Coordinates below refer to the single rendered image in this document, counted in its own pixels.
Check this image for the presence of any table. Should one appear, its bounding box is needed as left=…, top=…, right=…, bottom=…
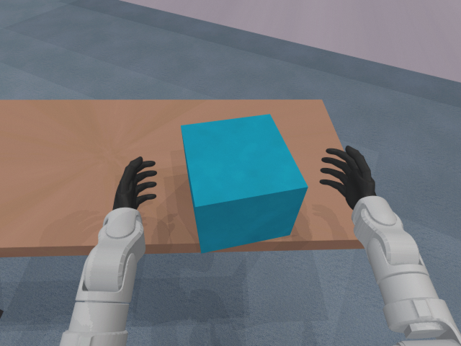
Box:
left=0, top=99, right=364, bottom=318

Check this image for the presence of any carton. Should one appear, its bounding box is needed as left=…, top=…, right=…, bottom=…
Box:
left=181, top=114, right=308, bottom=254

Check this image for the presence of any left robot hand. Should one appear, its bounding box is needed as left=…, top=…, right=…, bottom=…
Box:
left=112, top=156, right=157, bottom=210

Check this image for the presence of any robot right forearm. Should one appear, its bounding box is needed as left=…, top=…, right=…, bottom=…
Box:
left=352, top=196, right=461, bottom=346

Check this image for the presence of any robot left forearm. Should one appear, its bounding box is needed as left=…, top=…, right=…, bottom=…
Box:
left=60, top=208, right=146, bottom=346

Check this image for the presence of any right robot hand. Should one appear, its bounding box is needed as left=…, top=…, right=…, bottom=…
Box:
left=320, top=146, right=376, bottom=210

